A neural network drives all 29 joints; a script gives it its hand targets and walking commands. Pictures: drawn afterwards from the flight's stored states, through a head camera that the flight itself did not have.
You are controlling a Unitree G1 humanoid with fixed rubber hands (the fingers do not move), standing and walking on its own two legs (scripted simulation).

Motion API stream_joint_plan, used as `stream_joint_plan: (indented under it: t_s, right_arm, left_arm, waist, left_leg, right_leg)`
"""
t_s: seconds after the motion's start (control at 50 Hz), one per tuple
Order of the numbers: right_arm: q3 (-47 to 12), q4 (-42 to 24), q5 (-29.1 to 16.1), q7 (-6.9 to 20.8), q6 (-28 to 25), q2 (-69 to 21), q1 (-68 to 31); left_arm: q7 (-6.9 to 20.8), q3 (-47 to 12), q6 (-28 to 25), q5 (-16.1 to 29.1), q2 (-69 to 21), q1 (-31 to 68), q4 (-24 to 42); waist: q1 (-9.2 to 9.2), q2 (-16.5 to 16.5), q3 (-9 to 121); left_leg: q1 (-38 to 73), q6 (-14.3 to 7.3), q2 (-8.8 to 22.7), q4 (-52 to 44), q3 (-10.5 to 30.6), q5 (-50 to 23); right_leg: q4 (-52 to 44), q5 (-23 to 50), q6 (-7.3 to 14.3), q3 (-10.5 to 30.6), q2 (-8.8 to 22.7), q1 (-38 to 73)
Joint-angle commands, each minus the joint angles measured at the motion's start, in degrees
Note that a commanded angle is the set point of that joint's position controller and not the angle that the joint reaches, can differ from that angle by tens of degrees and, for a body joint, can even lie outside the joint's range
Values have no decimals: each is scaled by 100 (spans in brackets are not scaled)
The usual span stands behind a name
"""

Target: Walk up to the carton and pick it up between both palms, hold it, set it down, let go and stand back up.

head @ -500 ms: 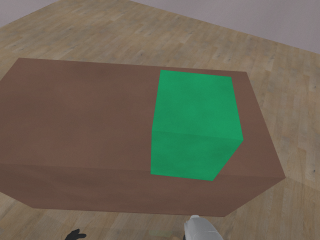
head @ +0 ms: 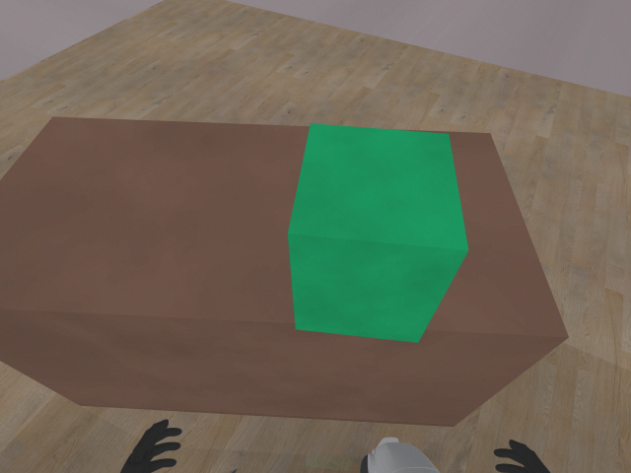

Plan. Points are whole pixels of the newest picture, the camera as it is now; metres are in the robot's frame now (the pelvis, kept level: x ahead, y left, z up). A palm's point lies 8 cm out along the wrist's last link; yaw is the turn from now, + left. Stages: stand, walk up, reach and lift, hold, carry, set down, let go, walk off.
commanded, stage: walk up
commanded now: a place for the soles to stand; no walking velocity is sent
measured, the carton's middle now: (366, 238) +0.44 -0.04 +0.02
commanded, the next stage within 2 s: none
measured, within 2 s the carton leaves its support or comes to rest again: neither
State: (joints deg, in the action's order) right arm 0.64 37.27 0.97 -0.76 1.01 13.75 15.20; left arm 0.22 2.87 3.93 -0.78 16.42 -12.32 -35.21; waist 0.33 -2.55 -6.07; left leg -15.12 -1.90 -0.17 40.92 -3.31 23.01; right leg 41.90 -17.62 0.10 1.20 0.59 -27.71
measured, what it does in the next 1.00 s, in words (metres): steps on the spot: right foot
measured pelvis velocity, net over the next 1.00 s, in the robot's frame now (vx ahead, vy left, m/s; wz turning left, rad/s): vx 0.00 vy -0.02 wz -0.13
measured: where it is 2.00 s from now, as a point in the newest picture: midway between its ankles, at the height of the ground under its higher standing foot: outside the picture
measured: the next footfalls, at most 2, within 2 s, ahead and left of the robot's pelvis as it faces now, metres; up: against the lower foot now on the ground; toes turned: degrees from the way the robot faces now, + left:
right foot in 0.24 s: +0.03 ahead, -0.15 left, +0.00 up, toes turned -5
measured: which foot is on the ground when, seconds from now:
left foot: down 0.00-1.00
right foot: up 0.00-0.22, down 0.24-1.00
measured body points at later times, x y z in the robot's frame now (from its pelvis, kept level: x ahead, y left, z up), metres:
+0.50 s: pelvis +0.00 -0.01 +0.01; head +0.00 -0.02 +0.46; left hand +0.12 +0.24 -0.10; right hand +0.07 -0.28 -0.10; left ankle -0.01 +0.10 -0.72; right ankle -0.01 -0.15 -0.72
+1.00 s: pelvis +0.00 -0.02 +0.01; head +0.01 -0.01 +0.46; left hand +0.16 +0.22 -0.10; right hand +0.07 -0.30 -0.09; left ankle -0.01 +0.10 -0.72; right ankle -0.01 -0.15 -0.72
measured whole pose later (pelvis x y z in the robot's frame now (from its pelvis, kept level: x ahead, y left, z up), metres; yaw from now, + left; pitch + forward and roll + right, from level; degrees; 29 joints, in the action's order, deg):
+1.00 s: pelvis +0.00 -0.02 +0.01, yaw -7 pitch -2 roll +1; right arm 0.2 36.0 1.6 0.6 0.6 17.0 18.2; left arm 0.7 0.6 0.3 -0.9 15.1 -16.8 -36.2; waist -0.9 -1.5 -2.0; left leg -11.9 0.3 3.6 35.8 -8.8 21.9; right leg 37.6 -19.7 -1.0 7.2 -1.2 -16.2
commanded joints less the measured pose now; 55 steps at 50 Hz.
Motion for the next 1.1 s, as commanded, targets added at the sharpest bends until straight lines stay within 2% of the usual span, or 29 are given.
stream_joint_plan:
  t_s: [0.0,0.02,0.04,0.08,0.14,0.18,0.22,0.26,0.34,0.4,0.42,0.44,0.52,0.56,0.6,0.64,0.76,0.78,0.84,0.86,0.88,0.9,0.92,0.96,0.98,1.0,1.02,1.06,1.08]
  right_arm:
    - [366,-509,99,-61,-225,1129,-458]
    - [263,-431,67,-45,-228,965,-347]
    - [360,-419,73,4,-253,1187,-160]
    - [285,-377,81,50,-256,977,82]
    - [388,-441,150,68,-90,1250,155]
    - [300,-362,39,94,-108,1157,418]
    - [229,-464,11,99,-151,751,404]
    - [170,-495,-22,77,-148,831,473]
    - [262,-403,86,113,-243,1067,472]
    - [303,-418,121,87,-294,1310,386]
    - [348,-419,96,90,-268,1446,503]
    - [302,-414,35,70,-269,1467,555]
    - [210,-379,-3,113,-253,1050,416]
    - [105,-419,-39,88,-257,930,533]
    - [191,-374,-31,65,-216,1033,523]
    - [226,-482,31,77,-208,980,502]
    - [249,-450,7,116,-216,1251,647]
    - [262,-532,45,105,-187,1262,425]
    - [301,-662,101,94,-153,1304,426]
    - [204,-633,56,109,-141,1029,376]
    - [191,-533,12,114,-103,1136,349]
    - [201,-518,44,122,-108,1174,508]
    - [140,-515,69,121,-138,1121,478]
    - [236,-500,61,65,-161,1398,594]
    - [338,-451,75,50,-168,1506,683]
    - [306,-388,45,47,-184,1498,820]
    - [342,-328,57,63,-217,1483,702]
    - [221,-428,80,37,-153,1303,377]
    - [224,-399,45,69,-121,1263,420]
  left_arm:
    - [77,300,-209,56,562,-203,302]
    - [60,289,-229,31,585,-181,328]
    - [39,263,-225,86,498,-350,339]
    - [12,239,-290,-19,462,-323,247]
    - [20,143,-367,-57,134,-499,270]
    - [-15,129,-522,-57,343,-690,212]
    - [-45,206,-589,-157,771,-734,347]
    - [-52,275,-522,-42,1056,-708,111]
    - [54,108,-370,4,635,-305,307]
    - [128,74,-431,-2,615,-378,289]
    - [134,48,-467,-6,517,-478,254]
    - [129,57,-503,-29,470,-507,299]
    - [53,14,-604,69,654,-541,213]
    - [39,102,-516,10,787,-617,275]
    - [-12,136,-472,58,790,-608,292]
    - [-24,98,-467,-27,874,-639,326]
    - [21,83,-469,6,785,-337,472]
    - [27,47,-495,-3,725,-539,459]
    - [24,-22,-501,12,667,-529,362]
    - [20,21,-497,-25,787,-386,378]
    - [11,28,-503,-12,687,-385,417]
    - [10,66,-469,6,844,-415,455]
    - [11,11,-452,2,709,-388,449]
    - [8,6,-456,-48,592,-452,478]
    - [-17,-27,-435,-45,432,-467,416]
    - [-39,-31,-445,-52,383,-403,505]
    - [-32,-56,-458,-74,434,-534,411]
    - [-40,-21,-483,-76,421,-590,539]
    - [-18,43,-520,-61,557,-650,481]
  waist:
    - [73,1203,-159]
    - [15,902,-209]
    - [-77,1408,-15]
    - [-157,1226,401]
    - [-226,1642,281]
    - [-127,1004,815]
    - [-101,63,971]
    - [-115,-386,673]
    - [-185,-312,365]
    - [-119,399,136]
    - [-62,51,134]
    - [-100,256,115]
    - [-63,40,526]
    - [-69,-193,539]
    - [-138,393,519]
    - [-70,-201,539]
    - [-195,45,277]
    - [-90,303,459]
    - [-171,95,586]
    - [-188,-164,339]
    - [-62,290,528]
    - [-143,187,421]
    - [-192,-8,387]
    - [-219,756,556]
    - [-152,607,476]
    - [-364,704,550]
    - [-218,528,641]
    - [-65,829,430]
    - [-52,600,220]
  left_leg:
    - [-448,-939,1646,-2253,1632,-977]
    - [-96,-740,1512,-2103,1293,-1608]
    - [246,-592,1378,-1997,1283,-1605]
    - [367,-629,1191,-1794,1082,-1658]
    - [48,-624,1076,-1638,806,-91]
    - [-80,-330,1020,-927,655,-929]
    - [-1027,47,486,12,319,-747]
    - [-138,154,364,-68,168,189]
    - [310,-116,589,-1236,645,-328]
    - [289,-342,1022,-1701,1155,-90]
    - [303,-444,1174,-1851,1335,-131]
    - [146,-464,1318,-1750,1293,-690]
    - [119,18,510,-1058,129,-1325]
    - [232,-12,587,-1094,179,-1425]
    - [478,-63,632,-1106,118,-1685]
    - [292,-73,639,-1025,213,-1415]
    - [296,-202,950,-1245,437,-1639]
    - [497,-161,891,-1000,181,-1494]
    - [495,-18,750,-836,43,-1162]
    - [296,-30,621,-957,45,-1046]
    - [291,48,583,-1102,-23,-868]
    - [468,-15,588,-1154,59,-661]
    - [765,-70,719,-1097,75,-402]
    - [1122,-404,1298,-1571,500,-1248]
    - [1064,-621,1618,-1678,815,-1507]
    - [1039,-734,1828,-1582,708,-2334]
    - [964,-843,1964,-1514,888,-2189]
    - [534,-611,1598,-1515,260,-2265]
    - [195,-415,1485,-1291,140,-1923]
  right_leg:
    - [1587,-720,70,534,-208,-240]
    - [1401,-536,-71,499,-179,-418]
    - [1015,-586,-148,369,-171,-387]
    - [316,-601,-85,-75,-185,230]
    - [-1306,-216,-143,-347,-316,995]
    - [-1688,776,59,364,-39,1995]
    - [-1755,1619,443,1778,947,2654]
    - [-2099,42,1039,2175,1369,1134]
    - [-1388,124,370,725,363,562]
    - [-943,58,287,544,54,472]
    - [-724,141,312,554,-3,481]
    - [-759,514,249,502,66,719]
    - [-1302,1488,473,1256,485,1272]
    - [-1173,1747,445,1105,476,1213]
    - [-1155,1829,499,1335,508,1071]
    - [-1179,1607,483,1250,476,1232]
    - [-935,1326,358,850,100,861]
    - [-893,1741,429,991,239,990]
    - [-1155,1802,558,1326,329,1074]
    - [-1302,1538,550,1538,387,916]
    - [-1359,1269,543,1611,424,1033]
    - [-1230,801,557,1538,387,684]
    - [-1249,584,513,1397,266,320]
    - [-144,1057,213,662,-204,237]
    - [-50,843,140,433,-267,175]
    - [-8,526,37,309,-244,243]
    - [-303,443,118,369,-148,430]
    - [-576,911,79,430,-101,767]
    - [-770,1277,216,600,-45,976]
